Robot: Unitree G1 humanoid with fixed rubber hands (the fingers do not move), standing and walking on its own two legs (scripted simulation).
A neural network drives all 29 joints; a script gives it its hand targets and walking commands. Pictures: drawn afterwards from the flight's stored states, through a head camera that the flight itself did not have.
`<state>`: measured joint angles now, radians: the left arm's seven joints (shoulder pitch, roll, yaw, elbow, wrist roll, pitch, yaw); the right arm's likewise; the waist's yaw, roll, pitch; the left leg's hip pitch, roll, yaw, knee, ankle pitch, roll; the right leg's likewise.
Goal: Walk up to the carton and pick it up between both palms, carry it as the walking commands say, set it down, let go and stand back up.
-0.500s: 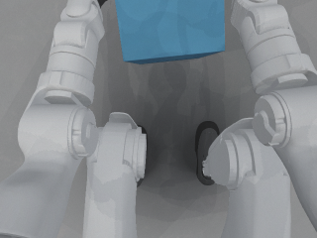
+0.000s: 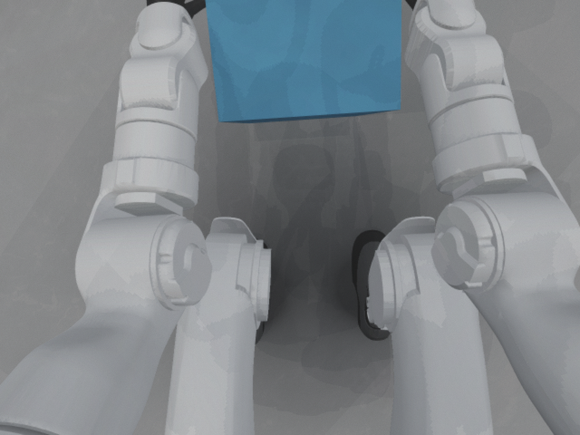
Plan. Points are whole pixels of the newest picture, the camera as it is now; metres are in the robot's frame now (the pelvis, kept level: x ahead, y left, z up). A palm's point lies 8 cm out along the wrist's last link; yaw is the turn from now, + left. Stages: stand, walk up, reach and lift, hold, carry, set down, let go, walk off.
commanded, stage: reach and lift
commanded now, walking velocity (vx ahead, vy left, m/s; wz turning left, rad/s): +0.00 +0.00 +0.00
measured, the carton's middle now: out of the picture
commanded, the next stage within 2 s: none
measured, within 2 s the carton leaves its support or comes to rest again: neither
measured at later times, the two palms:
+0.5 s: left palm out of the picture +0.54 +0.14 -0.07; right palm out of the picture +0.55 -0.12 -0.07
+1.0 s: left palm out of the picture +0.51 +0.14 +0.01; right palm out of the picture +0.53 -0.12 +0.01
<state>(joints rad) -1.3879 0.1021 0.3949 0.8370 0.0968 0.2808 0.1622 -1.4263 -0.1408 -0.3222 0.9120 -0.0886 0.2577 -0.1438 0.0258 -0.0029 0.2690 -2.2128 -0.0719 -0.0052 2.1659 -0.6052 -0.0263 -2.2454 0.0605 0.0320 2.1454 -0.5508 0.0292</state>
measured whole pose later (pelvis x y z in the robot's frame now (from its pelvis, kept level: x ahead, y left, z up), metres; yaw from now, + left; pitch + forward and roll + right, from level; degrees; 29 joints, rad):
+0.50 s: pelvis +0.01 +0.00 +0.04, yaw +0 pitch +41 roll +1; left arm -1.25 0.02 0.46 0.68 0.16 0.32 0.13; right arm -1.29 -0.05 -0.39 0.75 -0.15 0.31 -0.13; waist 0.02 -0.01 0.12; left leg -2.15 -0.08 -0.02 2.04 -0.60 -0.03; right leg -2.18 0.06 0.03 2.02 -0.55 0.03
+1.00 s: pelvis +0.00 +0.00 +0.09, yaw +0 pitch +42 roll +1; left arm -1.17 -0.04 0.52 0.65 0.25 0.36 0.10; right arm -1.21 0.02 -0.46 0.72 -0.25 0.35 -0.10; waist 0.02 -0.01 0.00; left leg -2.03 -0.08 -0.03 1.84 -0.54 -0.03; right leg -2.06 0.06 0.04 1.83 -0.49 0.03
